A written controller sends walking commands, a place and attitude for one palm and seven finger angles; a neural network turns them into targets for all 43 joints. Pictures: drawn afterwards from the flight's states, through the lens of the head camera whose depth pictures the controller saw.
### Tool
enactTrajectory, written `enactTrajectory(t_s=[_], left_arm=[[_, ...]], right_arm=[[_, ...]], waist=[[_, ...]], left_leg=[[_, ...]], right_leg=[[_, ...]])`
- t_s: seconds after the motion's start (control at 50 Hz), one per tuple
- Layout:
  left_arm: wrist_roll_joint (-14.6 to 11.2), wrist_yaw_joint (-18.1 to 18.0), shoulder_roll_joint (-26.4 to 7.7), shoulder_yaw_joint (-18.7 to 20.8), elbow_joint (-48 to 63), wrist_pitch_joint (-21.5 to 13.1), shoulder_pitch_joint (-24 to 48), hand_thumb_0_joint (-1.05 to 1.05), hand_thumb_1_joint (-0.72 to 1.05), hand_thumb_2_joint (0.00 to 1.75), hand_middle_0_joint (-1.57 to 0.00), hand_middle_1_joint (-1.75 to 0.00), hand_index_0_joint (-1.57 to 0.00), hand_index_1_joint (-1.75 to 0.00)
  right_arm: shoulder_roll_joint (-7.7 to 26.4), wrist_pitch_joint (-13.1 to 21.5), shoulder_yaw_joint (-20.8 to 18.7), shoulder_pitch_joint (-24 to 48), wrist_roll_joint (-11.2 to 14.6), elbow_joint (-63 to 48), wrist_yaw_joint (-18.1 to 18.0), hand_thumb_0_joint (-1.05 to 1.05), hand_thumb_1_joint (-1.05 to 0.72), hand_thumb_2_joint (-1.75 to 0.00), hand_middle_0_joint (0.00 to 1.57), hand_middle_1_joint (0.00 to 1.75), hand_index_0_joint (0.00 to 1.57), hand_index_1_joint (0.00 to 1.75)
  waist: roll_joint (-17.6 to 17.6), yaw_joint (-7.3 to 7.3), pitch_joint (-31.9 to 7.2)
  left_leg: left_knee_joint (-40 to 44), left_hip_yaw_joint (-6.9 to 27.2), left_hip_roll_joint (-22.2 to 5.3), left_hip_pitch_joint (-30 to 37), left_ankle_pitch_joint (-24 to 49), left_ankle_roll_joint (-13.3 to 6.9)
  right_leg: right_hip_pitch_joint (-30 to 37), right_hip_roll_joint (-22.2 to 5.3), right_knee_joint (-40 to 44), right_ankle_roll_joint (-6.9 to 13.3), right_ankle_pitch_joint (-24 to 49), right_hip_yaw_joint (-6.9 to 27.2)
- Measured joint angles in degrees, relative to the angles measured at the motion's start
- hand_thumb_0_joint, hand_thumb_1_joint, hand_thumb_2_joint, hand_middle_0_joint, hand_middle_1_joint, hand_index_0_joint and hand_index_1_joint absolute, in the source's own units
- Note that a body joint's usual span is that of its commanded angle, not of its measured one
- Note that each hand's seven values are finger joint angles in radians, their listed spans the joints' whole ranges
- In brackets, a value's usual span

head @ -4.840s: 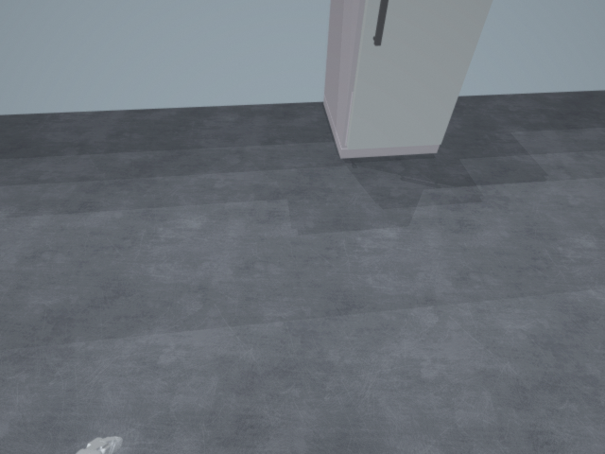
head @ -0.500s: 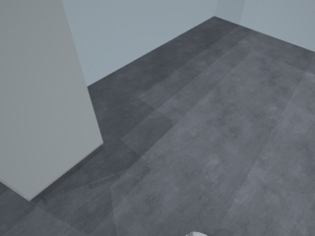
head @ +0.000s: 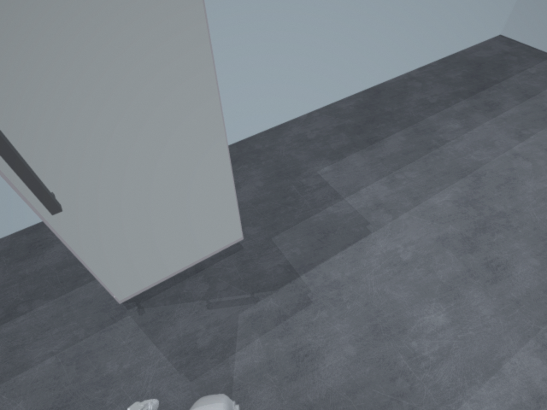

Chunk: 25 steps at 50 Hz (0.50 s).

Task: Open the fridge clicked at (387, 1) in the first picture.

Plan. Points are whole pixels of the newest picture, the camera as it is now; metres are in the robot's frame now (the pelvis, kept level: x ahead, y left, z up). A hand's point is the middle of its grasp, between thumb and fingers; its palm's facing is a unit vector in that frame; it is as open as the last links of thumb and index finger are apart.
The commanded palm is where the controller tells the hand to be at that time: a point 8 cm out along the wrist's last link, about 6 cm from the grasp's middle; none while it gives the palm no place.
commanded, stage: turn to face it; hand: left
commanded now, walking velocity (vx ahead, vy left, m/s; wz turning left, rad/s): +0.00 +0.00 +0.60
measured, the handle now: out of the picture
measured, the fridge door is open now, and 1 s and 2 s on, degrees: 0 0 0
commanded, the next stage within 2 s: take the last steps up to it in 0.78 s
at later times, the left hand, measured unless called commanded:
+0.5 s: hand out of the picture +0.04 +0.25 -0.15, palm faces +0.30 -0.91 -0.29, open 7.4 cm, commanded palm none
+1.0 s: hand out of the picture -0.13 +0.20 -0.19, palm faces +0.52 -0.83 -0.22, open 7.4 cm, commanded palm none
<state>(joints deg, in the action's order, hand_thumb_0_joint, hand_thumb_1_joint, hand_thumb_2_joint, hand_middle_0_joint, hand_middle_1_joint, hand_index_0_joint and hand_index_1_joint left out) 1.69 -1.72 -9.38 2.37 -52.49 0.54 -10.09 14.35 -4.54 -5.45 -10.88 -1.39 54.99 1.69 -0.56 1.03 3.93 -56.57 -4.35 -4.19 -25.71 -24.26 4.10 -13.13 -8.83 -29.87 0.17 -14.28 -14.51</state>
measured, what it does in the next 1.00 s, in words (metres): steps on the spot, turning left: left foot, then right foot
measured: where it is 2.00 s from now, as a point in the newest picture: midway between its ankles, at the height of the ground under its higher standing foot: outside the picture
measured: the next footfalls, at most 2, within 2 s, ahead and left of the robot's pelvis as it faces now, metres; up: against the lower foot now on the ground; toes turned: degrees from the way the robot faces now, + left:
left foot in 0.14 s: +0.04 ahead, +0.15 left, +0.00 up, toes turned +13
right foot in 0.54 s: +0.08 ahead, -0.09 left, +0.00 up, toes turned +15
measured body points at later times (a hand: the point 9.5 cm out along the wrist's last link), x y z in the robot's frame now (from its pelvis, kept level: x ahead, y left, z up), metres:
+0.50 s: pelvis -0.01 +0.01 -0.01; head +0.03 +0.02 +0.44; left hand +0.02 +0.30 -0.13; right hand +0.15 -0.21 -0.15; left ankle +0.00 +0.14 -0.74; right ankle +0.04 -0.11 -0.72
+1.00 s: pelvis -0.05 +0.02 -0.01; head -0.03 +0.05 +0.44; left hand -0.16 +0.24 -0.17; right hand +0.16 -0.17 -0.14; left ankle -0.12 +0.09 -0.74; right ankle +0.04 -0.10 -0.73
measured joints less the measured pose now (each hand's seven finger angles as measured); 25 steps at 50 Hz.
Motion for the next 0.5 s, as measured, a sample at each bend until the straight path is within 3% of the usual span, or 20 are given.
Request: enactTrajectory(t_s=[0.08,0.12,0.14,0.16,0.2,0.28,0.4,0.5], left_arm=[[0.22,0.34,-2.5,0.65,-0.29,0.63,-1.36,0.0,0.91,0.9,-0.2,-0.3,-0.21,-0.3],[-0.01,0.54,-3.86,1.15,-0.45,1.09,-2.35,0.01,0.91,0.9,-0.2,-0.3,-0.21,-0.3],[-0.26,0.71,-4.5,1.43,-0.37,1.45,-3.05,0.01,0.91,0.9,-0.2,-0.3,-0.21,-0.3],[-0.42,0.8,-5.41,1.8,-0.59,2.06,-3.15,0.01,0.91,0.9,-0.2,-0.3,-0.21,-0.3],[-0.4,0.62,-6.76,2.26,-1.15,3.49,-2.97,0.01,0.91,0.9,-0.2,-0.3,-0.21,-0.3],[-0.63,0.97,-7.62,2.75,-1.24,3.58,-1.9,0.01,0.91,0.9,-0.2,-0.3,-0.2,-0.3],[-1.03,0.97,-6.43,1.94,0.49,2.9,-0.25,0.01,0.91,0.9,-0.2,-0.3,-0.2,-0.3],[-1.43,0.65,-4.5,0.99,2.04,2.17,1.66,0.01,0.91,0.9,-0.2,-0.3,-0.2,-0.3]], right_arm=[[1.0,0.39,0.33,2.73,0.26,-1.87,0.16,0.0,-0.91,-0.9,0.2,0.3,0.19,0.29],[1.48,1.09,0.61,3.47,0.25,-3.09,0.27,0.0,-0.91,-0.9,0.2,0.3,0.19,0.29],[1.87,1.68,0.71,3.58,0.16,-3.77,0.36,0.0,-0.91,-0.9,0.2,0.3,0.19,0.29],[1.65,2.19,0.78,4.05,0.08,-4.1,0.29,0.0,-0.91,-0.9,0.2,0.3,0.19,0.29],[1.15,3.02,1.36,4.36,0.04,-4.59,0.05,0.0,-0.91,-0.9,0.2,0.3,0.19,0.29],[0.17,3.1,2.22,3.55,-0.03,-4.34,-0.7,0.0,-0.91,-0.9,0.2,0.3,0.2,0.29],[-0.93,2.58,2.59,2.42,-0.05,-3.45,-0.66,0.0,-0.91,-0.9,0.2,0.3,0.2,0.3],[-1.21,1.75,2.24,1.49,-0.19,-2.97,-0.49,0.0,-0.91,-0.9,0.2,0.3,0.2,0.3]], waist=[[1.38,-1.4,0.93],[1.93,-1.76,1.01],[1.9,-1.85,0.67],[2.75,-2.06,0.99],[3.23,-2.32,1.49],[2.61,-2.07,1.74],[1.09,-1.3,1.59],[-0.67,-0.03,1.41]], left_leg=[[9.6,-1.49,-0.13,3.91,-0.29,-0.56],[17.54,-2.44,0.16,7.36,3.88,-1.08],[20.84,-2.11,0.25,8.42,7.34,-2.28],[19.66,-2.0,0.89,7.55,7.46,-3.52],[17.99,-1.25,1.27,6.63,5.8,-5.04],[22.29,1.43,2.31,7.83,8.0,-5.22],[27.14,4.63,4.29,9.33,11.44,-5.42],[26.25,7.64,5.63,8.23,12.01,-4.31]], right_leg=[[-1.12,-2.0,-2.6,-1.11,-1.23,-2.36],[-2.29,-3.27,-5.63,-2.1,-2.68,-3.43],[-3.61,-3.86,-8.3,-2.71,-3.83,-3.63],[-5.54,-4.08,-12.54,-3.69,-8.76,-1.38],[-9.71,-1.81,-22.66,-4.74,-15.45,4.45],[-14.12,1.68,-32.58,-5.72,-11.85,10.05],[-12.4,3.92,-26.05,-6.25,-10.69,12.96],[-7.27,6.03,-14.14,-5.42,-9.89,13.42]])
